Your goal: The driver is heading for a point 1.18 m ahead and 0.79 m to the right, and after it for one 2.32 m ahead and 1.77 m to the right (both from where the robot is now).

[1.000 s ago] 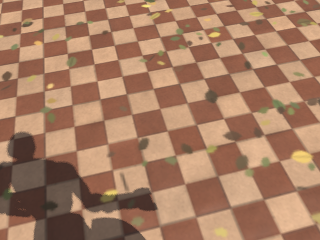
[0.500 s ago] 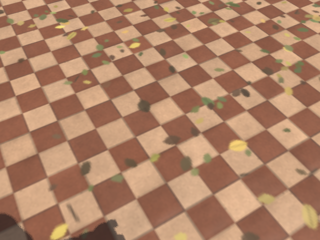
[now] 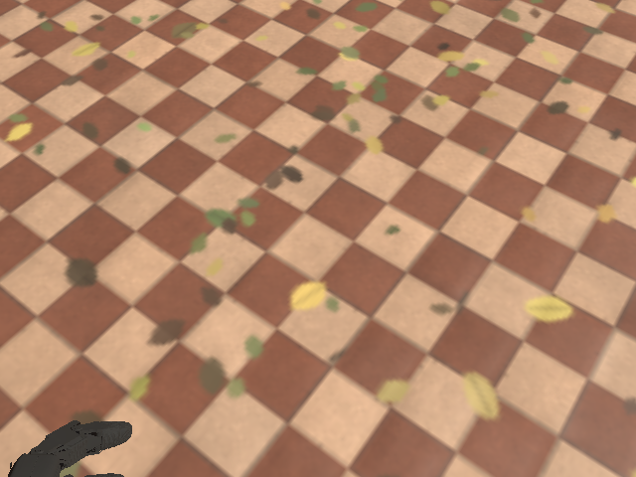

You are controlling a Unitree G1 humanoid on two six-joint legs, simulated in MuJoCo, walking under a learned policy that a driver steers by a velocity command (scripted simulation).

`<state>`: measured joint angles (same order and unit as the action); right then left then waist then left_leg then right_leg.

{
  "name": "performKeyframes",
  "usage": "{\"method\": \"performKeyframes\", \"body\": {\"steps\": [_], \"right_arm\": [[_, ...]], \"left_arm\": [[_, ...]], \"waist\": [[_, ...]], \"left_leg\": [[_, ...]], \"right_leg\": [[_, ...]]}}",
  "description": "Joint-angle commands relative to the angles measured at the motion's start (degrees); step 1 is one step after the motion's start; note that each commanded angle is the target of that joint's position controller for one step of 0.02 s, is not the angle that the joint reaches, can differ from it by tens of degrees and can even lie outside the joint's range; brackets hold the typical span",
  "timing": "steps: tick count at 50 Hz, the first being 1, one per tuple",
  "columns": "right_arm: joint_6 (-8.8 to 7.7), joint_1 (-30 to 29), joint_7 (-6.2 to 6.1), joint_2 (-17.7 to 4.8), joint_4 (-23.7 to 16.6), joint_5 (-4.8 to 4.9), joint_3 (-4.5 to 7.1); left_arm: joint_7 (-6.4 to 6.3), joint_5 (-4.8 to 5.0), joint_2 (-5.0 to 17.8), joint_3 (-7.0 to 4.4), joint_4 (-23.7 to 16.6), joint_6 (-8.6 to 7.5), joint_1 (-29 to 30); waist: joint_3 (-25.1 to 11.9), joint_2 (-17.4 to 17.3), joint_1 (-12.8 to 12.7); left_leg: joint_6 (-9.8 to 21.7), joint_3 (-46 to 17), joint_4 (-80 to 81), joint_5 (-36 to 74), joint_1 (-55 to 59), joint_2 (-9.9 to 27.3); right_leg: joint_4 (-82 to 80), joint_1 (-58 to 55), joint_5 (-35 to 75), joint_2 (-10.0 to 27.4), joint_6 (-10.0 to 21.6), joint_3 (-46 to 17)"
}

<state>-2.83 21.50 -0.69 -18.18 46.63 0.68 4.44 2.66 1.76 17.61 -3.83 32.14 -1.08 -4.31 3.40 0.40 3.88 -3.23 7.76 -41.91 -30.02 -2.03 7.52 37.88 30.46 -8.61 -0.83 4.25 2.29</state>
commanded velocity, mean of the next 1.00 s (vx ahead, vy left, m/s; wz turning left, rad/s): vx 0.49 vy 0.00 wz -0.60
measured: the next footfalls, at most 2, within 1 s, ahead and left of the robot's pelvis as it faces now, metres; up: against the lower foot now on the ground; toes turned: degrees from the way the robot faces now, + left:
left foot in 0.46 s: +0.47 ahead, +0.07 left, +0.00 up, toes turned -19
right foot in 0.98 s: +0.62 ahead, -0.29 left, +0.00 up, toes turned -36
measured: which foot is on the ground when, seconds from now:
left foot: up 0.00-0.44, down 0.46-0.98, up 1.00-1.00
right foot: down 0.00-0.46, up 0.48-0.96, down 0.98-1.00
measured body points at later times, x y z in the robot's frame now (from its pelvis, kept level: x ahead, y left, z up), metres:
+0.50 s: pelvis +0.30 +0.00 +0.01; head +0.33 -0.01 +0.46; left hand +0.41 +0.28 -0.11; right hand +0.46 -0.30 -0.05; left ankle +0.43 +0.07 -0.71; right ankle +0.11 -0.09 -0.68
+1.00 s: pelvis +0.54 -0.13 +0.00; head +0.57 -0.17 +0.45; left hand +0.87 -0.07 -0.06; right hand +0.39 -0.39 -0.12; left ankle +0.44 +0.08 -0.69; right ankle +0.59 -0.27 -0.71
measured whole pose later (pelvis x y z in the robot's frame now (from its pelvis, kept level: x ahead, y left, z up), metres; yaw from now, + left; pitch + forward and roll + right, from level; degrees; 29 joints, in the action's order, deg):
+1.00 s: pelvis +0.54 -0.13 +0.00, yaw -35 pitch +1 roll +1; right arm -2.4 19.1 -0.7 -18.6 47.6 0.9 4.2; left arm 2.8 1.5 16.6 -3.4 32.9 -1.1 -3.5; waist 4.2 0.7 3.5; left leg -2.0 13.0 -36.4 -27.5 1.1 5.0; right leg 35.0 29.2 -6.5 -0.8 5.9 2.4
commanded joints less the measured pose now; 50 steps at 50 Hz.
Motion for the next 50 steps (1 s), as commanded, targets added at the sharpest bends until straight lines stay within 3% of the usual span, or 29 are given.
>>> {"method": "performKeyframes", "body": {"steps": [1,2,3,4,5,7,11,14,16,20,21,22,23,24,25,26,27,28,29,31,33,37,40,44,46,47,48,49,50], "right_arm": [[-4.19,-6.3,0.57,-7.4,-9.9,0.76,0.24],[-5.0,-9.0,0.82,-8.2,-11.0,1.83,0.33],[-5.43,-9.1,0.4,-7.5,-10.5,0.58,0.08],[-5.31,-8.5,0.2,-7.6,-10.0,-0.71,0.39],[-4.68,-7.4,0.41,-7.6,-9.5,-0.95,0.53],[-3.53,-6.4,0.61,-6.3,-8.8,-1.5,0.27],[-2.9,-14.5,0.6,-4.0,-11.1,-1.98,-0.72],[-3.55,-21.9,1.44,-2.4,-12.7,-1.32,-1.51],[-3.99,-24.8,2.02,-3.1,-13.6,-0.61,-1.35],[-4.57,-23.0,2.51,-5.8,-13.5,-0.35,-0.14],[-4.74,-20.4,2.33,-6.4,-13.0,-0.36,0.3],[-4.97,-14.8,1.91,-7.6,-11.8,-0.64,1.21],[-5.12,-6.5,1.41,-10.0,-11.2,-1.6,1.99],[-4.47,0.1,1.25,-14.6,-9.6,-2.52,3.18],[-4.05,0.3,1.8,-10.6,-9.4,-0.96,2.38],[-3.62,-2.8,1.49,-6.4,-10.1,-0.64,1.28],[-3.08,-5.7,1.22,-5.1,-10.4,-1.04,0.77],[-2.84,-7.6,1.15,-4.0,-9.7,-1.33,0.39],[-2.99,-8.5,0.98,-3.1,-9.4,-1.69,0.04],[-3.53,-8.9,0.93,-2.9,-8.5,-1.35,0.18],[-3.99,-8.6,0.96,-4.2,-7.2,-0.92,0.68],[-3.66,-8.5,0.78,-6.3,-5.5,-0.97,1.3],[-2.97,-6.9,0.47,-7.7,-4.2,-0.61,1.48],[-1.62,-4.0,0.45,-9.8,-2.4,0.54,2.06],[-0.81,-4.1,0.13,-11.6,-2.3,1.09,2.57],[-0.35,-4.3,-0.11,-12.4,-2.4,1.33,2.81],[0.08,-5.1,-0.35,-12.4,-2.7,1.59,2.72],[-0.05,-4.9,-0.65,-10.6,-3.3,0.95,1.93],[-1.02,-0.2,0.02,-2.0,-6.5,-2.02,-0.81]], "left_arm": [[-0.68,-0.15,12.7,-4.12,0.1,-1.42,-21.1],[-0.62,-0.57,10.6,-3.24,1.1,-2.08,-19.0],[-0.75,-0.56,9.3,-2.76,0.7,-2.29,-15.2],[-0.85,-1.06,8.2,-2.27,0.1,-2.28,-11.6],[-1.07,-1.78,7.3,-1.84,-0.6,-2.33,-9.4],[-1.58,-1.62,7.2,-1.79,0.0,-2.8,-8.4],[-2.87,-1.02,8.3,-2.0,2.7,-2.93,-11.4],[-3.38,-0.43,9.1,-2.32,4.5,-2.54,-14.5],[-3.52,-0.02,9.5,-2.51,5.8,-2.36,-16.6],[-4.0,-0.03,8.9,-2.66,6.9,-1.37,-17.3],[-3.96,-0.17,8.7,-2.7,6.9,-1.05,-17.0],[-3.77,-0.34,7.4,-2.22,6.6,-0.92,-16.2],[-3.44,-1.16,4.5,-1.03,5.4,-0.96,-15.7],[-3.48,0.01,0.0,0.28,4.4,-1.4,-23.8],[-3.6,0.78,4.2,0.0,4.8,-1.72,-24.9],[-3.59,1.02,8.6,-1.26,4.8,-1.47,-19.3],[-3.68,0.34,9.1,-1.45,3.9,-1.19,-14.8],[-3.55,-0.39,8.3,-1.55,3.0,-1.2,-12.1],[-3.28,-0.38,7.3,-1.7,2.8,-0.96,-11.9],[-2.93,0.07,4.6,-1.29,2.9,-0.19,-13.0],[-2.84,-0.25,3.0,-0.87,2.0,0.32,-11.1],[-1.96,-0.47,2.2,-0.4,1.1,-0.16,-7.0],[-0.73,-0.51,1.2,0.19,-0.2,-0.89,-0.8],[0.63,-0.26,1.7,0.11,-2.7,-0.95,4.4],[0.87,-0.57,3.5,-0.84,-3.1,-0.67,2.7],[0.79,-0.7,5.2,-1.74,-2.5,-0.4,-1.0],[0.44,-0.56,7.5,-3.23,-0.6,-0.17,-8.9],[-0.53,-0.33,11.1,-5.19,2.2,0.4,-19.5],[-1.48,0.39,17.8,-6.18,2.4,0.38,-19.7]], "waist": [[-22.7,7.8,-12.0],[-14.2,7.4,-10.7],[-10.3,2.6,-8.1],[-7.6,2.4,-5.6],[-6.6,3.5,-3.7],[-5.8,3.4,-2.5],[-2.1,2.8,-4.4],[-1.3,3.6,-7.3],[-1.0,3.8,-8.2],[-1.8,6.0,-6.4],[-2.7,6.9,-5.1],[-6.0,6.4,-2.0],[-14.5,3.4,1.8],[-24.3,-12.9,-0.1],[-24.3,-17.0,-0.3],[-15.4,-10.1,1.0],[-9.8,-5.5,0.6],[-5.4,-4.3,-0.4],[-3.9,-5.5,-1.8],[-3.0,-7.0,-2.9],[-1.7,-5.8,-3.1],[-1.2,-4.1,-2.3],[0.4,-3.3,0.0],[1.9,-3.3,0.9],[-0.4,-5.0,-1.4],[-3.1,-5.9,-3.9],[-7.3,-5.3,-8.7],[-12.4,-2.5,-13.7],[-16.1,13.8,-7.6]], "left_leg": [[2.3,-13.9,-37.7,-0.5,-44.6,-6.1],[3.6,-12.6,-35.6,4.9,-47.0,-3.9],[4.0,-12.4,-31.0,9.5,-43.9,-1.6],[3.6,-12.5,-26.7,12.3,-40.1,-0.2],[3.4,-12.9,-25.2,14.4,-36.7,0.5],[1.8,-11.7,-22.0,16.1,-34.5,0.0],[-0.8,-10.6,-6.9,28.2,-35.1,-2.4],[-0.7,-9.8,5.9,36.6,-29.9,-5.8],[-0.1,-10.8,9.8,37.8,-28.0,-6.8],[2.5,-12.8,13.7,30.0,-25.4,-7.0],[3.6,-11.9,14.4,27.3,-21.6,-7.5],[5.4,-10.8,16.5,27.7,-12.9,-7.5],[8.8,-16.7,14.2,26.3,2.4,-0.4],[18.0,-41.3,17.0,15.3,24.9,13.6],[19.1,-54.6,22.9,2.4,25.1,17.4],[16.4,-46.2,24.5,-0.5,17.7,14.9],[14.4,-37.5,25.0,5.6,9.9,12.5],[13.9,-31.4,26.5,12.7,3.1,10.0],[13.1,-26.6,28.0,16.9,-0.9,8.1],[13.5,-20.8,30.8,20.9,-4.4,6.7],[14.4,-16.9,32.7,25.1,-5.2,7.4],[14.0,-8.6,33.6,32.3,-2.6,6.7],[12.5,-3.1,33.5,34.2,-1.5,5.9],[11.2,0.0,31.2,40.3,4.8,8.0],[10.1,2.1,24.7,58.4,7.6,8.3],[9.6,3.1,18.1,67.5,8.0,8.1],[8.3,4.7,7.6,70.4,5.0,6.8],[6.1,5.1,-7.7,60.2,-6.4,4.8],[2.4,3.5,-28.8,5.4,-33.0,-4.9]], "right_leg": [[-21.9,-52.9,-21.1,19.5,15.9,-47.5],[-22.1,-45.6,-15.6,17.9,14.0,-39.2],[-21.7,-37.3,-9.5,15.2,12.4,-32.7],[-22.3,-30.2,-3.1,13.0,11.5,-28.0],[-23.8,-25.6,0.2,11.4,11.3,-25.5],[-25.5,-20.8,6.5,10.4,12.3,-22.7],[-26.0,-16.4,9.8,7.1,10.6,-17.5],[-25.1,-14.9,5.9,5.5,8.3,-16.7],[-23.8,-16.5,3.9,6.7,8.0,-19.3],[-16.9,-24.3,6.5,9.6,6.3,-25.4],[-14.6,-24.8,9.8,9.3,5.6,-26.1],[-8.6,-24.0,14.8,6.6,4.1,-24.7],[5.2,-18.1,10.4,3.3,2.1,-21.7],[26.7,2.5,-14.6,-5.6,-2.7,-14.0],[36.2,11.3,-24.6,-2.8,-3.6,-14.2],[39.1,14.1,-19.6,0.1,-4.1,-13.8],[38.2,13.0,-15.3,2.3,-4.4,-11.2],[35.4,11.8,-12.6,3.9,-4.5,-10.6],[33.1,9.4,-10.7,5.5,-4.3,-10.5],[30.5,7.0,-9.3,6.5,-4.4,-9.0],[27.0,8.7,-7.5,7.2,-4.7,-8.5],[15.8,10.0,3.4,7.5,-5.1,-7.3],[6.0,7.5,10.2,6.5,-4.3,-3.9],[-0.8,6.7,6.9,5.0,-2.0,-0.8],[-2.0,1.7,0.8,1.8,0.3,2.1],[-2.3,-3.7,-1.9,-0.4,1.8,3.5],[-5.3,-14.6,-0.2,-2.8,3.8,4.3],[-7.2,-31.9,1.6,-1.7,6.4,-0.5],[-8.8,-51.8,-3.0,13.8,15.3,-29.8]]}}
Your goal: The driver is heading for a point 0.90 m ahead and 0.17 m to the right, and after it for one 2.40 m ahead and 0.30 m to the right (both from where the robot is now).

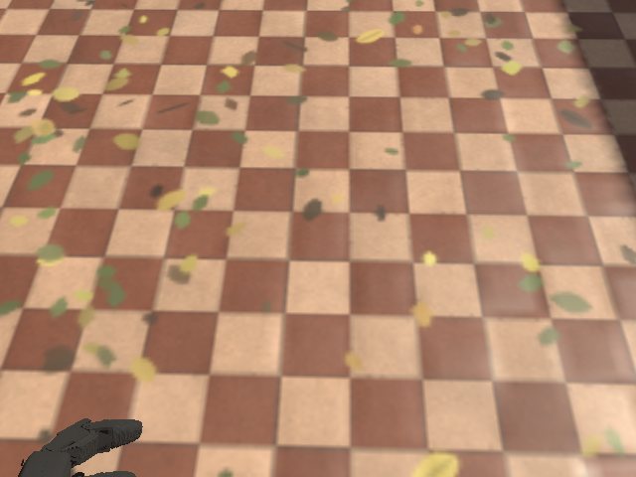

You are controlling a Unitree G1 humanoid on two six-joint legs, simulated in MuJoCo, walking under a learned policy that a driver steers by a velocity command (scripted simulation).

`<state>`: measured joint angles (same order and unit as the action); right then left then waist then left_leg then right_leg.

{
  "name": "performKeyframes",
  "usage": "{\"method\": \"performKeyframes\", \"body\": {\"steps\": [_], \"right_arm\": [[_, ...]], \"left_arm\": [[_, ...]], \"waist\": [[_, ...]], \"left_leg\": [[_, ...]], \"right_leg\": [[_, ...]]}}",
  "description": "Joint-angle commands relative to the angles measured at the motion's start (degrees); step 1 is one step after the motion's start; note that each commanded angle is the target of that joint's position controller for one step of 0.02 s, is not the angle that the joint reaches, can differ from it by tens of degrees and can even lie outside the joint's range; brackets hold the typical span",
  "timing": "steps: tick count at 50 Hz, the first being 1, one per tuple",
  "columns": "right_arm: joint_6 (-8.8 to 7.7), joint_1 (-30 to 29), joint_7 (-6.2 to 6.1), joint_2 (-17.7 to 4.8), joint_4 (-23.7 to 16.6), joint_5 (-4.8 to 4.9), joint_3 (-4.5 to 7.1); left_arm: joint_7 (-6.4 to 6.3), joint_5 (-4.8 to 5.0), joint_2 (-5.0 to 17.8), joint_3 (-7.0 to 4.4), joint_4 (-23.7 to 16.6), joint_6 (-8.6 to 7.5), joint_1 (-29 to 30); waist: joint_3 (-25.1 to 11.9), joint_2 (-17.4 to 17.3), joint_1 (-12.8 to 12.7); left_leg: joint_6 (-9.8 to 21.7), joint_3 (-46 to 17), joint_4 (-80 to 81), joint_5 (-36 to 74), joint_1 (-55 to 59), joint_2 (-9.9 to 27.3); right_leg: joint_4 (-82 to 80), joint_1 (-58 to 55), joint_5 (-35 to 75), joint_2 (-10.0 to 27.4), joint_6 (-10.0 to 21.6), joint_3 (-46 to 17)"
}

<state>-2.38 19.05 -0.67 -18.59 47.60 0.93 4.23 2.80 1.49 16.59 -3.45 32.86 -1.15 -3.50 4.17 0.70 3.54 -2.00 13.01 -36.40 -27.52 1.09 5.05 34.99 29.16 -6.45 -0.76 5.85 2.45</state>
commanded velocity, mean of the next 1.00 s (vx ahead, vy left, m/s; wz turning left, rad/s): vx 0.50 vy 0.00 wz -0.33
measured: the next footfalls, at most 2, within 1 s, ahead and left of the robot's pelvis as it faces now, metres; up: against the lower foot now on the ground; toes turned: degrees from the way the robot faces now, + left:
left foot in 0.44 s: +0.45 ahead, +0.10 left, +0.00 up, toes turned -17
right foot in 0.96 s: +0.64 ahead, -0.22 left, +0.00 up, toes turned -18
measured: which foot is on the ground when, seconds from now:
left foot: up 0.00-0.42, down 0.44-0.98, up 1.00-1.00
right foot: down 0.00-0.46, up 0.48-0.94, down 0.96-1.00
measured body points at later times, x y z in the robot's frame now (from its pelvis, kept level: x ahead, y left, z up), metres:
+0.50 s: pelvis +0.29 +0.02 +0.01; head +0.32 +0.02 +0.46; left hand +0.41 +0.30 -0.11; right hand +0.44 -0.27 -0.06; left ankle +0.41 +0.10 -0.72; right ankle +0.12 -0.08 -0.68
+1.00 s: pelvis +0.54 -0.08 +0.01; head +0.57 -0.10 +0.46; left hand +0.85 +0.06 -0.05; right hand +0.44 -0.35 -0.12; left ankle +0.42 +0.10 -0.69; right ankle +0.61 -0.21 -0.72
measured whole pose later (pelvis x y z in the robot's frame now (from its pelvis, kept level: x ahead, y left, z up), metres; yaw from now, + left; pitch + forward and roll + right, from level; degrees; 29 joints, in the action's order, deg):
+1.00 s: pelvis +0.54 -0.08 +0.01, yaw -17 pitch +2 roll +1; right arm -2.7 23.6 -0.1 -17.8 49.6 0.8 2.5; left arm 1.9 0.2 15.1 -1.8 36.6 -4.9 -1.4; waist 1.6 -0.6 4.9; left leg 0.2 -1.1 -38.8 -25.9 -5.1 0.9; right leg 31.0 26.4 -6.6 -0.4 3.4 1.1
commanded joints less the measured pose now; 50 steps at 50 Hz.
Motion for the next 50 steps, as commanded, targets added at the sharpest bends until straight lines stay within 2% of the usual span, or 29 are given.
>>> {"method": "performKeyframes", "body": {"steps": [1,2,3,4,5,6,8,13,15,19,21,22,23,24,25,26,27,28,30,32,34,37,41,44,46,47,48,49,50], "right_arm": [[-3.66,-0.9,0.67,-4.0,-9.0,-0.89,-0.94],[-4.92,-7.2,1.21,-7.9,-10.7,1.39,0.12],[-5.66,-8.6,1.18,-7.3,-11.2,1.38,-0.31],[-5.86,-8.7,0.79,-7.0,-10.5,-0.12,-0.24],[-5.45,-7.9,0.71,-7.7,-10.1,-1.08,0.16],[-4.8,-7.0,0.87,-7.6,-9.9,-1.37,0.26],[-3.74,-6.7,0.95,-5.9,-9.8,-1.83,-0.14],[-3.36,-17.4,1.39,-2.1,-12.4,-1.75,-1.82],[-3.69,-20.6,1.79,-2.6,-13.2,-1.02,-1.72],[-4.37,-19.7,2.46,-5.1,-13.2,-0.58,-0.58],[-4.65,-15.0,2.33,-5.7,-12.0,-0.81,0.19],[-4.9,-9.9,2.02,-7.2,-11.1,-1.34,1.01],[-5.05,-2.2,1.77,-10.4,-10.6,-2.13,1.73],[-4.23,3.6,2.29,-14.6,-7.4,-1.97,3.17],[-4.11,3.6,2.74,-9.2,-7.6,-0.28,2.01],[-3.91,0.5,2.51,-6.3,-8.0,-0.26,1.13],[-3.6,-2.5,2.38,-5.5,-8.5,-1.06,0.59],[-3.42,-4.2,2.27,-4.4,-8.2,-1.39,0.21],[-3.67,-4.8,1.97,-3.0,-7.8,-1.69,-0.35],[-3.93,-3.5,1.83,-3.6,-6.8,-0.95,-0.22],[-3.8,-2.2,1.58,-5.4,-5.9,-0.53,0.23],[-3.17,-0.7,1.29,-6.8,-4.7,-0.19,0.45],[-2.37,3.3,1.17,-7.7,-2.4,0.31,0.47],[-1.41,4.7,0.92,-8.4,-1.1,0.56,0.71],[-0.8,3.7,0.59,-9.5,-0.9,0.67,1.01],[-0.57,3.1,0.43,-9.2,-1.0,0.73,0.81],[-0.62,2.7,0.26,-7.4,-1.8,0.04,-0.02],[-1.51,6.7,0.39,-1.9,-4.2,-1.22,-1.94],[-2.65,7.8,0.61,-1.5,-3.7,-0.42,-2.28]], "left_arm": [[-1.26,0.26,16.5,-5.49,-0.7,-0.8,-21.5],[-0.96,-0.27,12.5,-4.3,0.2,-1.75,-20.0],[-0.97,-0.18,10.9,-3.78,0.5,-2.26,-17.3],[-1.06,-0.24,9.3,-3.21,0.1,-2.38,-13.3],[-1.28,-0.84,7.8,-2.62,-0.6,-2.49,-10.6],[-1.5,-1.28,7.7,-2.45,-0.9,-2.49,-9.3],[-2.1,-0.92,8.3,-2.58,0.0,-2.72,-9.4],[-3.62,-0.43,10.3,-3.14,2.5,-2.04,-12.8],[-3.7,-0.23,10.7,-3.3,3.6,-1.81,-15.2],[-3.8,-0.06,9.0,-2.83,5.5,-1.58,-17.2],[-3.65,-0.38,8.2,-2.6,6.0,-1.2,-16.9],[-3.43,-0.71,6.2,-1.87,6.0,-1.23,-17.3],[-3.31,-1.66,3.0,-0.64,5.3,-1.34,-19.7],[-3.28,0.55,0.6,0.18,5.2,-1.99,-27.5],[-3.56,1.12,6.5,-0.78,6.1,-2.15,-24.5],[-3.63,0.89,9.3,-1.56,4.9,-2.11,-16.7],[-3.78,-0.02,8.7,-1.38,3.9,-2.09,-12.7],[-3.6,-0.89,7.7,-1.32,3.2,-2.38,-10.8],[-3.16,-0.8,5.6,-1.06,3.7,-2.54,-12.1],[-3.0,-0.99,3.8,-0.56,3.8,-2.44,-11.7],[-2.89,-1.41,2.6,0.09,2.6,-2.6,-7.9],[-2.27,-1.28,1.5,0.75,1.8,-3.17,-2.7],[-1.25,-0.56,1.7,0.9,0.4,-3.72,3.7],[-0.43,-0.34,2.8,0.58,-0.8,-4.06,6.2],[-0.33,-0.56,4.6,-0.25,0.0,-4.23,2.6],[-0.66,-0.89,6.5,-1.37,2.0,-4.18,-3.9],[-1.25,-1.21,9.5,-2.67,4.4,-4.02,-13.2],[-1.82,-2.25,15.6,-3.99,5.3,-3.58,-20.8],[-1.65,-1.12,13.3,-3.41,6.3,-3.22,-22.4]], "waist": [[-27.4,10.5,-9.6],[-19.9,5.8,-11.2],[-13.7,3.1,-9.0],[-10.1,-0.2,-6.3],[-8.5,0.7,-4.3],[-7.8,1.6,-3.0],[-6.6,1.1,-2.2],[-3.3,2.6,-6.0],[-3.2,3.0,-7.5],[-3.6,5.3,-6.8],[-4.1,6.5,-4.2],[-7.6,5.4,-1.7],[-15.9,-2.1,0.3],[-21.9,-21.0,-1.9],[-17.4,-13.4,0.1],[-9.9,-7.8,1.3],[-6.5,-4.1,0.3],[-3.8,-3.8,-0.8],[-4.0,-6.8,-2.7],[-4.2,-6.9,-2.8],[-3.2,-5.6,-1.9],[-2.5,-5.2,-0.2],[-1.3,-5.1,1.9],[-0.4,-5.5,1.3],[-2.7,-6.0,-1.8],[-6.7,-5.3,-5.4],[-13.4,-3.9,-9.6],[-22.8,7.9,-9.7],[-27.0,15.0,-9.6]], "left_leg": [[0.8,-16.3,-44.5,-7.6,-44.4,-7.3],[1.8,-18.8,-43.8,-1.8,-49.4,-3.9],[2.6,-18.3,-38.7,3.3,-48.2,-1.5],[2.2,-18.2,-33.6,6.2,-44.7,0.3],[1.7,-18.5,-30.3,8.2,-40.6,1.4],[1.0,-18.4,-28.7,9.2,-38.0,1.6],[-0.8,-17.0,-24.0,10.4,-36.1,1.4],[-2.7,-15.3,-2.7,28.8,-30.9,-2.5],[-2.5,-15.6,2.0,32.7,-27.8,-4.2],[0.1,-17.6,6.3,28.9,-26.6,-3.5],[2.6,-15.6,8.5,24.7,-20.7,-4.2],[4.6,-16.1,9.2,24.0,-12.6,-3.0],[8.9,-26.2,7.6,23.9,2.1,6.5],[18.7,-54.2,16.3,7.3,17.3,17.3],[17.7,-60.4,20.9,-8.5,15.3,17.5],[15.3,-52.0,21.6,-6.9,8.5,15.3],[14.2,-44.9,21.9,0.2,2.1,12.8],[14.3,-40.0,22.8,6.3,-2.6,10.6],[13.6,-33.6,24.8,14.5,-6.4,7.3],[14.7,-30.0,26.2,20.7,-7.2,7.1],[15.4,-27.4,27.6,24.8,-7.0,7.5],[14.2,-22.4,28.3,27.4,-7.3,6.1],[13.1,-20.1,27.5,28.6,-6.4,6.6],[12.1,-20.8,25.1,31.6,-1.7,9.0],[10.8,-19.7,20.0,42.2,0.0,9.1],[9.5,-17.3,12.3,50.1,-1.4,6.9],[7.5,-15.1,0.3,46.9,-8.3,4.3],[3.6,-11.6,-21.7,23.8,-29.0,-3.0],[2.7,-17.1,-32.9,-5.3,-40.3,-7.3]], "right_leg": [[-15.7,-55.4,-15.8,20.4,19.9,-52.4],[-17.9,-51.1,-13.4,18.6,16.2,-44.3],[-18.0,-42.9,-8.8,16.1,14.1,-36.9],[-18.3,-34.8,-2.5,13.7,12.3,-31.6],[-19.3,-29.1,3.5,12.0,11.8,-27.9],[-20.5,-25.4,6.3,11.2,11.8,-26.7],[-21.5,-20.1,11.6,10.3,12.3,-23.5],[-21.2,-12.3,5.0,4.9,8.1,-17.0],[-20.6,-12.1,1.1,5.4,7.1,-18.7],[-14.6,-19.4,-2.0,9.0,5.5,-23.9],[-10.3,-20.5,2.4,8.5,4.1,-24.3],[-2.8,-19.7,6.6,5.5,2.4,-22.0],[13.6,-12.3,-2.7,1.6,0.0,-18.1],[32.4,6.7,-25.8,-6.1,-4.3,-11.6],[38.8,14.2,-25.6,-2.8,-4.6,-14.5],[39.7,16.0,-20.5,-0.7,-4.4,-13.5],[38.1,14.5,-16.8,1.4,-4.4,-11.1],[34.4,13.6,-14.0,3.3,-4.4,-10.3],[29.4,8.7,-10.9,5.4,-4.6,-8.9],[25.1,8.5,-10.1,5.8,-5.3,-7.3],[18.1,9.9,-6.3,6.3,-6.1,-6.4],[7.1,7.5,3.0,5.8,-6.6,-5.1],[-1.3,3.3,8.9,3.9,-6.5,-3.5],[-4.9,3.0,5.0,3.2,-4.5,-3.6],[-7.3,-3.8,2.3,1.6,-2.6,-2.2],[-9.2,-13.4,2.9,0.2,-1.0,-0.9],[-7.6,-28.2,3.6,3.7,1.4,-4.2],[-6.8,-50.4,1.4,18.8,8.8,-26.2],[-15.2,-53.9,-8.6,23.8,13.7,-44.0]]}}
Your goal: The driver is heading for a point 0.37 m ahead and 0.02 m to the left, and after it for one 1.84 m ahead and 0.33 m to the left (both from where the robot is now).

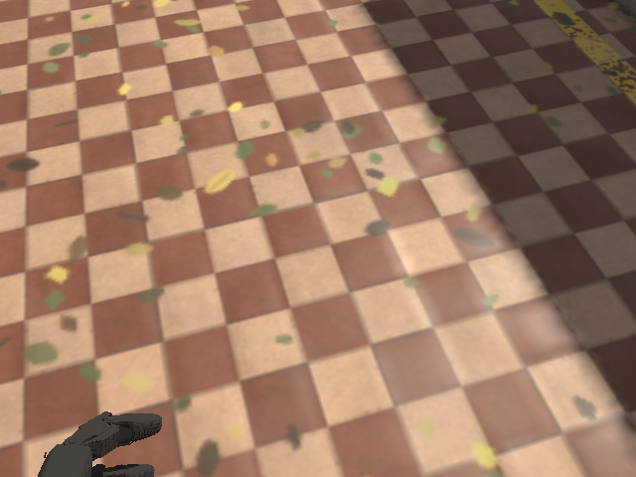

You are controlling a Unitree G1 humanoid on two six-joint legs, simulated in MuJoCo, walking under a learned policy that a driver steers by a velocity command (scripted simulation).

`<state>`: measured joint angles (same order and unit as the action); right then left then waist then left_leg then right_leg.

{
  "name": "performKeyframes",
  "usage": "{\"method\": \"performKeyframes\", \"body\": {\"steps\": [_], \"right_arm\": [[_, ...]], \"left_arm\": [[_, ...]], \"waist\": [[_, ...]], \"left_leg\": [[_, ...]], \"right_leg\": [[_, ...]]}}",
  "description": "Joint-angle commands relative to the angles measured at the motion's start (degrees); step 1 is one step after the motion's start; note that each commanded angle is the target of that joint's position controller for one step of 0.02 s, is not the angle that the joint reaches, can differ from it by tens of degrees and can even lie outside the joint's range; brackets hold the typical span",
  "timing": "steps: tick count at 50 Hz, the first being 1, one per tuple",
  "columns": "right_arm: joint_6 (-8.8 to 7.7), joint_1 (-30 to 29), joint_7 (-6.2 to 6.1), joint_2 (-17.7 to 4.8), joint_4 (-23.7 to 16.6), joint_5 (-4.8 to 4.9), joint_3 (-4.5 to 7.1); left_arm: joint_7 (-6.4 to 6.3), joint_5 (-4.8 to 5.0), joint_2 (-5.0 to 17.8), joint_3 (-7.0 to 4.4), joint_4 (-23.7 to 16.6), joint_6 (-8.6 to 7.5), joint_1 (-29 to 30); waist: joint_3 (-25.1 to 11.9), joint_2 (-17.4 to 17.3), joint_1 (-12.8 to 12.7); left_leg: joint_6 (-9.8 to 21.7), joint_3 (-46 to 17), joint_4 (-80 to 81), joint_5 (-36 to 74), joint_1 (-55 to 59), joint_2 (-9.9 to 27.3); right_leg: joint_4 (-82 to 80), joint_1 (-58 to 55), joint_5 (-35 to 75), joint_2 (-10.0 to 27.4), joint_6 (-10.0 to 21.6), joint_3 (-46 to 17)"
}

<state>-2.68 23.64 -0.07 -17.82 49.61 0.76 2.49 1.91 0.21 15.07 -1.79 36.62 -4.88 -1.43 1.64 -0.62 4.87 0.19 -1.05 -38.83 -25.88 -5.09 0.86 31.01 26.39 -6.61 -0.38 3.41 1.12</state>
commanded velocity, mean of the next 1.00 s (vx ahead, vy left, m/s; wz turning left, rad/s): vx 0.50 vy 0.00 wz -0.01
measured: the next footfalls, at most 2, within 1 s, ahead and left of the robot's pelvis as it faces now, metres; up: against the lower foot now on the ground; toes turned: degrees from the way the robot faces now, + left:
left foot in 0.48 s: +0.44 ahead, +0.13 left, +0.00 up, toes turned +2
right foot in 1.00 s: +0.72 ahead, -0.11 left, +0.00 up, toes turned -2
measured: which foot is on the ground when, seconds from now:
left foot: up 0.00-0.46, down 0.48-1.00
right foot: down 0.00-0.50, up 0.52-0.98, down 1.00-1.00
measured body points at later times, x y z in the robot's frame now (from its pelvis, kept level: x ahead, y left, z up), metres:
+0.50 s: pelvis +0.28 +0.03 +0.00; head +0.31 +0.04 +0.45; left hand +0.26 +0.32 -0.14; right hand +0.51 -0.20 -0.08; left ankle +0.40 +0.13 -0.73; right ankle +0.10 -0.10 -0.71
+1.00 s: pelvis +0.56 +0.00 +0.00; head +0.58 -0.01 +0.45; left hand +0.78 +0.24 -0.08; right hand +0.54 -0.29 -0.13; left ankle +0.40 +0.13 -0.72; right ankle +0.68 -0.11 -0.73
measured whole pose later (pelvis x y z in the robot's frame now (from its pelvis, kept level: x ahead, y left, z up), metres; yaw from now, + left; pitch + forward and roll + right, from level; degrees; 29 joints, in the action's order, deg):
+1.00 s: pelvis +0.56 +0.00 +0.00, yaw +0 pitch +2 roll +2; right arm -2.5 22.4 -0.2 -17.4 51.8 1.1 3.4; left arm 2.3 0.5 15.1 -1.6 43.1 -5.0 -2.1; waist 0.7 1.1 4.3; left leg -0.2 2.0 -18.6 -23.3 3.2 -0.9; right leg 27.5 27.4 -1.9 2.1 3.2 0.4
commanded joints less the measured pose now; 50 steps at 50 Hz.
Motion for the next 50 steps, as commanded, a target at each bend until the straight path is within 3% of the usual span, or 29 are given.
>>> {"method": "performKeyframes", "body": {"steps": [1,2,3,4,5,7,10,14,17,20,22,23,24,25,26,27,28,29,30,32,34,37,40,45,48,49,50], "right_arm": [[-3.11,-1.4,0.43,-7.7,-6.6,1.15,0.97],[-3.44,-5.6,0.63,-7.9,-7.6,1.57,1.06],[-3.35,-7.5,0.56,-7.2,-7.8,0.79,1.06],[-2.86,-7.3,0.46,-6.8,-7.6,0.0,1.35],[-2.3,-6.0,0.58,-5.6,-7.1,-0.12,1.17],[-1.34,-5.3,0.49,-3.8,-6.9,-0.34,0.84],[-1.11,-11.1,0.3,-3.0,-8.7,-0.79,0.52],[-1.98,-19.6,1.18,-1.4,-10.7,-0.42,-0.26],[-2.35,-24.4,2.0,-1.9,-12.5,0.07,-0.28],[-2.64,-25.9,2.84,-3.0,-13.8,0.0,-0.01],[-2.76,-22.0,2.9,-4.5,-13.0,-0.12,0.65],[-2.77,-15.3,2.57,-6.3,-11.1,-0.26,1.73],[-2.63,-5.9,2.0,-9.3,-8.8,-0.55,2.99],[-2.25,0.4,1.62,-15.1,-7.9,-1.49,4.42],[-1.84,2.3,1.74,-11.4,-7.1,-0.49,3.53],[-1.77,-1.3,1.62,-8.5,-7.5,-0.16,2.41],[-1.72,-5.3,1.45,-7.3,-8.1,-0.29,2.05],[-1.81,-8.4,1.57,-6.0,-8.3,-0.7,1.66],[-2.18,-10.3,1.71,-4.4,-8.5,-1.26,1.2],[-2.77,-11.4,1.93,-4.2,-8.2,-1.23,1.26],[-3.3,-10.7,1.77,-5.3,-7.2,-0.93,1.63],[-3.04,-8.7,1.01,-6.5,-5.6,-0.77,2.02],[-2.61,-6.2,0.45,-7.6,-4.2,-0.29,2.26],[-1.28,-1.9,0.06,-8.6,-1.1,0.43,2.77],[-0.37,-2.9,-0.35,-9.6,-0.5,0.6,3.22],[-0.02,-4.0,-0.46,-9.3,-0.6,0.59,3.06],[0.16,-3.4,-0.61,-7.2,-1.0,-0.02,2.18]], "left_arm": [[-0.71,0.6,11.3,-3.83,2.4,0.52,-21.0],[-0.76,0.49,9.5,-3.2,2.1,0.53,-17.5],[-0.54,0.06,8.1,-2.67,2.0,0.41,-14.3],[-0.37,-0.39,6.7,-2.25,1.9,0.09,-12.0],[-0.3,-0.63,6.5,-2.23,1.9,-0.13,-10.8],[-0.3,-0.25,7.2,-2.53,3.0,-0.94,-10.6],[-0.93,-0.19,8.7,-2.95,5.0,-1.24,-12.4],[-1.55,0.41,10.3,-3.19,7.5,-0.73,-16.4],[-1.68,0.86,11.1,-3.35,9.9,-0.04,-20.0],[-2.05,1.03,11.6,-3.61,11.6,1.03,-21.4],[-2.29,0.91,12.4,-3.84,11.9,1.71,-20.6],[-2.39,0.77,12.2,-3.64,11.9,2.08,-19.7],[-2.58,0.05,10.3,-2.76,11.1,2.12,-19.8],[-2.12,-0.25,4.1,-0.77,9.7,1.08,-26.4],[-1.76,0.04,5.0,-0.72,10.7,-0.17,-25.7],[-1.31,1.68,10.3,-2.22,9.4,-0.93,-20.7],[-1.3,2.16,10.3,-2.19,8.2,-1.27,-16.4],[-1.54,1.42,9.5,-2.2,7.7,-1.18,-14.1],[-1.77,0.75,8.9,-2.47,8.0,-0.66,-14.6],[-1.91,0.44,6.3,-2.05,9.0,0.57,-17.0],[-2.2,0.09,5.5,-1.86,8.4,1.29,-15.3],[-2.03,-0.27,4.8,-1.54,6.7,1.01,-9.2],[-1.28,0.05,3.6,-0.95,5.3,0.28,-3.1],[0.12,0.67,4.8,-0.96,2.7,-0.32,3.4],[0.55,0.54,6.9,-1.76,3.3,-0.63,0.0],[0.34,0.35,8.4,-2.74,5.1,-0.68,-6.0],[-0.19,0.14,11.5,-4.19,7.9,-0.62,-15.3]], "waist": [[-15.2,10.8,-11.1],[-9.3,8.1,-9.9],[-5.1,4.9,-8.2],[-3.2,5.2,-6.3],[-2.8,6.2,-4.8],[-2.3,5.6,-3.5],[0.0,3.7,-4.5],[1.5,3.1,-7.8],[2.6,2.9,-9.3],[2.4,3.4,-8.6],[-0.3,4.8,-6.0],[-4.6,4.4,-2.3],[-12.0,2.5,1.6],[-21.5,-9.7,0.6],[-25.1,-13.9,1.6],[-16.1,-9.3,1.6],[-9.7,-5.8,0.3],[-5.0,-3.0,-1.3],[-3.2,-3.7,-3.3],[-3.0,-4.6,-5.4],[-1.7,-3.9,-5.8],[0.0,-2.7,-4.3],[1.1,-2.6,-2.1],[2.6,-2.7,-0.6],[0.3,-3.9,-3.6],[-3.3,-3.6,-7.1],[-10.1,-2.0,-10.7]], "left_leg": [[1.1,-5.0,-34.3,-4.8,-39.7,0.6],[1.5,-3.4,-32.8,0.5,-40.0,3.2],[1.1,-2.5,-29.5,4.6,-38.2,5.0],[0.7,-2.9,-26.5,7.6,-35.1,6.5],[0.1,-2.9,-25.3,9.5,-32.1,7.0],[-1.1,-2.3,-22.8,11.8,-30.4,7.3],[-2.3,-2.0,-13.4,20.3,-33.0,7.5],[-1.7,0.0,1.3,31.7,-29.6,5.0],[-0.6,-0.3,6.1,31.9,-30.4,4.1],[1.6,-0.5,9.2,26.1,-30.9,3.3],[3.3,1.6,10.4,21.8,-24.0,1.1],[4.9,3.4,11.8,22.4,-14.2,-0.7],[7.4,0.0,9.3,24.9,1.6,3.0],[16.3,-24.5,10.4,17.8,25.5,17.8],[19.2,-40.8,19.3,10.4,29.2,21.7],[16.2,-34.4,21.0,5.6,22.8,20.0],[14.5,-27.1,22.3,7.4,14.5,17.9],[13.7,-21.7,24.3,12.1,6.5,15.6],[12.9,-17.9,26.2,16.6,1.2,13.6],[13.5,-13.9,29.1,21.5,-3.9,12.2],[14.2,-10.6,31.1,25.3,-5.5,11.9],[13.2,-6.2,32.2,27.6,-4.4,10.6],[11.6,-2.8,32.5,26.6,-4.2,9.1],[10.8,-3.9,29.4,26.8,4.4,13.1],[9.2,-4.0,23.3,37.6,8.4,14.2],[7.9,-2.1,16.1,46.0,7.6,12.1],[6.1,0.4,4.0,44.8,1.9,8.8]], "right_leg": [[-13.2,-44.4,-13.3,21.2,13.6,-36.9],[-14.4,-36.7,-11.5,18.6,11.7,-29.2],[-16.5,-29.3,-7.0,16.0,10.8,-24.2],[-18.3,-24.1,-2.7,14.1,10.2,-20.7],[-20.0,-20.5,-0.1,13.2,10.2,-18.6],[-22.2,-16.9,5.0,12.5,11.2,-14.9],[-23.8,-16.3,8.9,11.6,11.0,-10.5],[-24.2,-17.2,8.1,10.0,8.8,-6.2],[-22.6,-22.5,7.4,12.3,8.4,-7.0],[-18.6,-29.0,12.1,14.8,7.1,-7.8],[-13.2,-30.8,23.9,14.4,5.8,-7.3],[-5.2,-29.5,32.1,12.1,4.5,-5.2],[7.5,-22.0,27.6,9.2,2.7,-3.0],[30.4,1.2,5.2,0.8,-1.8,0.3],[39.9,10.8,-26.1,-3.0,-2.4,-6.6],[44.0,16.4,-24.5,0.6,-1.6,-8.4],[42.1,16.9,-19.3,3.6,-1.2,-6.4],[38.3,15.5,-15.3,5.6,-1.4,-5.1],[35.1,12.0,-12.2,7.4,-1.6,-5.5],[32.5,7.4,-9.6,8.0,-2.6,-5.1],[28.4,8.8,-6.2,8.5,-3.8,-4.7],[17.5,11.0,3.6,8.4,-4.7,-4.3],[6.7,7.9,11.6,6.4,-4.6,-2.4],[-0.7,8.9,9.4,5.1,-2.8,-2.9],[-2.9,2.7,3.0,3.2,-0.4,-1.4],[-4.4,-5.9,2.9,1.4,1.0,0.4],[-3.1,-20.4,3.8,3.1,3.1,-1.2]]}}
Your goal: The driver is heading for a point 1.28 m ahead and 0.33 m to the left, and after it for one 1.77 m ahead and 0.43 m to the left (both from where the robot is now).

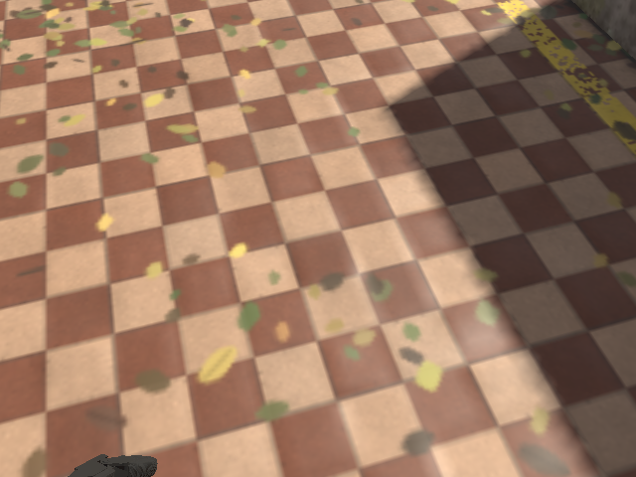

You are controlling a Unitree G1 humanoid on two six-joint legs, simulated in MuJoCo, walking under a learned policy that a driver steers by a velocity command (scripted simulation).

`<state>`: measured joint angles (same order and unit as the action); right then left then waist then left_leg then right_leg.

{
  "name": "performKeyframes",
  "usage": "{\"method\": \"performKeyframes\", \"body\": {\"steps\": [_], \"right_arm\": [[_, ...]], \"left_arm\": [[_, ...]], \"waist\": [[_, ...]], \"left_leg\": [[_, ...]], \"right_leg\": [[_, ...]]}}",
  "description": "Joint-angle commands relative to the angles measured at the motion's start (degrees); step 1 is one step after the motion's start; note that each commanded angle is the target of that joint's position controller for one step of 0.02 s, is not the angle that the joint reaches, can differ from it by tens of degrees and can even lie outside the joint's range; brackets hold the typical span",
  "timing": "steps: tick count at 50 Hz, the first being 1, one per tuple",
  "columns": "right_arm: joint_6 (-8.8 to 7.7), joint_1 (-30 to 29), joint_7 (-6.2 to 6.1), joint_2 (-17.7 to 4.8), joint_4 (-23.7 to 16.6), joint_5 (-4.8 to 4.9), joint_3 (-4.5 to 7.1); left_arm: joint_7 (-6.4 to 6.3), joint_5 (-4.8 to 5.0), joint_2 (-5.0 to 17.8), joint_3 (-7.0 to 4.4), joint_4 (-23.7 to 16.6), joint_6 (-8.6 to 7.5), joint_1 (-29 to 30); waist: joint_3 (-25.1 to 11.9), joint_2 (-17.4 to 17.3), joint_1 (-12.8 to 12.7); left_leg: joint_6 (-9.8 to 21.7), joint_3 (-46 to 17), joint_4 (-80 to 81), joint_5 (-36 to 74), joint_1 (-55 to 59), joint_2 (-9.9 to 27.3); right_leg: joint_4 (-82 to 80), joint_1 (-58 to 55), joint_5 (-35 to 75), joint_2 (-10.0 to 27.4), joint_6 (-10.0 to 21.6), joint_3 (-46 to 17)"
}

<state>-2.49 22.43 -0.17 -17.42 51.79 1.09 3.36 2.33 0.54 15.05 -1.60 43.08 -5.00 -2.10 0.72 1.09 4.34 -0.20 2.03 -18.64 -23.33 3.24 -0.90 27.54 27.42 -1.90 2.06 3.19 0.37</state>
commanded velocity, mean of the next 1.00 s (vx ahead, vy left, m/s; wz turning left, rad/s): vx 0.50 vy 0.00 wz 0.00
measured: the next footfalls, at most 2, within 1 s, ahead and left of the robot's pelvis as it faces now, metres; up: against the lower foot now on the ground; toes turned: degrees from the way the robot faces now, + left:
left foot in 0.54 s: +0.47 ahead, +0.12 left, +0.00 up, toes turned +2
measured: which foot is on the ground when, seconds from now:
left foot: down 0.00-0.02, up 0.04-0.52, down 0.54-1.00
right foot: down 0.00-0.54, up 0.56-1.00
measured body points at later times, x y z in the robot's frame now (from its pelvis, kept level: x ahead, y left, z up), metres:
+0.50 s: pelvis +0.27 +0.00 +0.01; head +0.30 +0.01 +0.45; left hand +0.25 +0.29 -0.13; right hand +0.50 -0.22 -0.08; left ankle +0.43 +0.13 -0.71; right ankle +0.13 -0.11 -0.73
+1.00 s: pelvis +0.55 +0.01 +0.01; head +0.57 +0.01 +0.46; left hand +0.75 +0.25 -0.09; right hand +0.53 -0.27 -0.12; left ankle +0.43 +0.12 -0.73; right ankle +0.73 -0.12 -0.70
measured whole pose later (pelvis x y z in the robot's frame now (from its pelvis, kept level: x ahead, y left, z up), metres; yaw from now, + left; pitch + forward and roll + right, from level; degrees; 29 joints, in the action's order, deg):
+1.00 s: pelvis +0.55 +0.01 +0.01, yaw +0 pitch +2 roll +2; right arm -3.8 20.9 -0.1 -15.6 54.4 0.9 3.3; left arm 1.7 0.8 14.6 -2.1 47.7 -4.3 -1.7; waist 1.0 2.1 4.5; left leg 1.4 2.8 -11.7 -16.7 3.3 -2.8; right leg 30.4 33.4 2.2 4.5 0.8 -0.9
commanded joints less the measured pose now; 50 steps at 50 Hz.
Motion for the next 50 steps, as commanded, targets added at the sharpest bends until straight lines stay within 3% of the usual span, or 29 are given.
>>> {"method": "performKeyframes", "body": {"steps": [1,2,3,4,5,6,7,10,16,19,22,24,25,26,27,28,29,30,31,32,34,36,39,43,47,50], "right_arm": [[-0.79,2.7,-0.22,-2.4,-5.2,-1.38,-0.53],[-1.99,3.8,0.01,-0.9,-4.5,-0.82,-1.14],[-3.08,-0.8,0.45,-6.9,-5.4,0.66,0.36],[-3.67,-5.2,0.63,-7.6,-6.7,1.44,0.53],[-3.71,-7.4,0.44,-7.0,-7.0,0.83,0.56],[-3.26,-7.6,0.25,-6.8,-6.8,0.04,0.93],[-2.65,-6.3,0.3,-5.7,-6.4,-0.17,0.85],[-1.25,-6.6,0.04,-3.4,-6.5,-0.63,0.48],[-1.86,-18.3,0.69,-1.3,-9.5,-0.74,-0.31],[-2.21,-23.3,1.44,-1.3,-11.1,-0.23,-0.56],[-2.62,-25.7,2.39,-2.3,-12.6,-0.13,-0.44],[-2.82,-23.6,2.73,-3.6,-12.3,-0.17,-0.01],[-2.88,-19.7,2.65,-4.8,-11.3,-0.27,0.64],[-2.84,-11.5,2.27,-6.9,-8.7,-0.43,1.95],[-2.67,-1.4,1.71,-10.5,-6.3,-0.95,3.18],[-2.25,2.9,1.65,-15.5,-5.0,-1.17,4.37],[-2.18,3.1,1.78,-9.9,-5.2,-0.61,2.79],[-2.33,-1.6,1.66,-7.9,-5.8,-0.6,1.96],[-2.41,-5.9,1.58,-6.8,-6.6,-0.83,1.63],[-2.54,-8.8,1.71,-5.2,-6.9,-1.18,1.23],[-3.03,-10.8,1.92,-3.6,-6.8,-1.79,0.77],[-3.55,-10.1,1.86,-4.4,-5.9,-1.34,0.98],[-3.44,-7.7,1.01,-6.1,-4.3,-1.22,1.46],[-2.93,-4.8,0.2,-7.0,-2.4,-0.68,1.57],[-2.04,-0.7,-0.05,-7.5,0.3,-0.16,1.83],[-1.11,-0.8,-0.42,-8.3,1.2,0.13,2.33]], "left_arm": [[-1.1,-1.16,17.6,-5.79,2.6,-0.2,-22.2],[-0.9,0.03,15.6,-5.35,3.4,0.17,-23.9],[-0.86,0.44,11.8,-4.01,2.9,0.09,-20.7],[-1.04,0.07,9.9,-3.46,2.0,0.09,-16.8],[-0.97,-0.38,8.5,-2.98,1.7,0.02,-13.2],[-0.9,-0.8,6.7,-2.46,1.4,-0.26,-10.9],[-0.84,-1.17,6.3,-2.3,1.4,-0.41,-9.8],[-1.0,-0.71,7.8,-2.78,2.7,-1.23,-10.3],[-2.22,-0.1,9.7,-3.12,5.8,-0.67,-14.9],[-2.36,0.36,10.3,-3.27,8.0,-0.06,-18.6],[-2.66,0.61,10.7,-3.6,9.5,0.98,-19.9],[-2.91,0.62,11.4,-3.93,9.8,1.62,-19.3],[-3.0,0.62,11.8,-4.05,9.7,1.93,-18.2],[-3.05,0.43,11.0,-3.7,9.5,2.28,-17.5],[-3.17,-0.53,8.8,-2.68,8.4,2.3,-17.9],[-2.49,-0.72,1.6,-0.51,7.8,1.07,-25.0],[-2.11,0.08,5.8,-1.35,8.7,-0.31,-22.6],[-1.73,1.83,9.7,-2.5,7.0,-1.18,-17.2],[-1.93,1.99,9.5,-2.44,6.3,-1.5,-14.0],[-2.25,1.13,8.9,-2.64,6.1,-1.37,-12.3],[-2.47,0.48,6.8,-2.68,6.8,-0.1,-14.3],[-2.67,0.17,5.1,-2.44,6.9,0.98,-14.3],[-2.74,-0.46,4.8,-2.39,4.8,1.19,-8.5],[-1.94,-0.2,3.3,-1.72,2.9,0.47,-1.0],[-0.88,0.37,3.7,-1.43,0.8,0.06,5.0],[-0.05,0.44,5.3,-1.8,0.1,-0.37,5.1]], "waist": [[-18.7,7.3,-9.9],[-22.9,15.2,-10.0],[-15.3,9.6,-10.7],[-9.1,6.8,-9.6],[-4.7,3.4,-8.0],[-2.7,3.6,-6.3],[-2.3,4.6,-4.9],[-0.8,3.2,-3.6],[2.1,1.8,-7.0],[3.4,1.5,-8.9],[3.9,1.9,-8.5],[2.3,2.8,-6.7],[-0.1,3.5,-4.2],[-5.1,2.6,-0.2],[-13.3,-1.6,3.4],[-20.7,-16.4,0.5],[-21.6,-13.7,2.3],[-12.5,-10.5,1.7],[-7.3,-6.5,0.0],[-3.5,-4.5,-1.4],[-2.4,-6.4,-4.3],[-1.5,-5.8,-5.1],[0.6,-4.4,-4.1],[2.2,-4.5,-1.7],[3.8,-4.3,0.0],[3.3,-4.9,-1.5]], "left_leg": [[2.7,0.5,-38.1,22.7,-26.5,3.6],[1.1,-4.6,-50.6,-9.5,-40.1,-2.7],[2.1,-8.6,-55.4,-8.5,-46.3,1.1],[2.9,-7.1,-54.2,-3.3,-47.4,4.1],[2.7,-5.9,-50.7,1.3,-45.7,6.4],[2.4,-6.2,-47.2,4.6,-42.7,8.2],[1.9,-6.3,-45.9,6.5,-39.6,8.9],[0.2,-5.4,-40.8,10.6,-38.9,9.4],[-0.9,-3.0,-19.7,28.1,-38.8,7.4],[-0.3,-2.6,-14.3,29.5,-38.9,6.2],[1.6,-3.3,-11.1,25.0,-40.4,5.7],[3.1,-2.4,-10.1,20.6,-36.4,4.4],[4.2,-0.7,-9.3,19.3,-30.3,2.7],[5.8,0.8,-8.4,20.2,-18.8,1.1],[8.8,-6.8,-11.0,22.1,-1.4,8.2],[18.4,-33.9,-5.9,10.3,19.2,21.6],[18.3,-42.9,0.6,3.3,19.7,22.5],[15.6,-35.0,1.9,2.5,12.5,20.9],[14.2,-28.2,3.3,6.8,4.2,18.8],[13.5,-23.2,5.1,12.1,-2.9,16.7],[12.9,-17.6,8.4,17.7,-10.1,14.1],[13.7,-14.2,10.5,21.5,-12.6,13.7],[13.8,-10.9,12.3,24.1,-11.8,13.3],[11.7,-5.7,13.0,23.6,-11.6,11.0],[11.4,-5.7,11.1,23.5,-5.3,13.7],[10.2,-6.6,7.2,28.6,0.2,16.3]], "right_leg": [[1.0,-44.1,-3.9,15.1,10.9,-21.7],[-8.4,-50.8,-14.6,20.6,16.3,-41.5],[-10.4,-45.4,-20.3,18.8,13.5,-36.9],[-11.3,-38.1,-18.6,16.6,11.3,-29.1],[-13.3,-30.4,-13.8,14.4,10.4,-23.6],[-15.0,-25.2,-9.2,12.4,9.6,-19.8],[-16.6,-21.7,-6.3,11.4,9.5,-17.5],[-19.9,-17.8,0.4,10.7,10.9,-12.3],[-21.6,-19.2,3.5,7.7,8.5,-4.4],[-20.5,-23.5,2.6,9.4,8.4,-4.4],[-17.1,-30.1,6.1,12.3,7.5,-5.3],[-13.5,-32.6,13.3,13.1,6.4,-5.3],[-8.9,-32.6,22.3,12.3,5.6,-4.4],[0.6,-30.3,28.3,9.4,4.2,-2.3],[16.2,-20.0,17.9,6.3,2.4,-0.1],[37.7,3.8,-14.2,-4.4,-1.9,1.2],[44.9,10.9,-31.5,-4.3,-1.3,-7.2],[47.0,15.4,-27.9,-1.1,-0.3,-7.0],[44.7,14.6,-22.4,2.1,-0.2,-5.2],[41.1,12.8,-18.6,4.0,-0.5,-4.4],[37.1,6.5,-14.5,6.0,-1.2,-4.7],[33.7,6.3,-12.5,6.5,-2.2,-4.0],[24.3,10.7,-4.2,6.7,-3.8,-3.7],[10.1,7.7,7.1,4.4,-4.0,-1.5],[3.8,8.2,7.0,3.1,-3.1,-1.4],[1.3,7.0,1.1,2.4,-0.9,-1.6]]}}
